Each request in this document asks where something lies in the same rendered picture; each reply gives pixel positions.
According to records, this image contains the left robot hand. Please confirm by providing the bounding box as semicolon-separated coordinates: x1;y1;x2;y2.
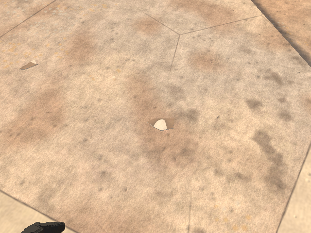
21;221;65;233

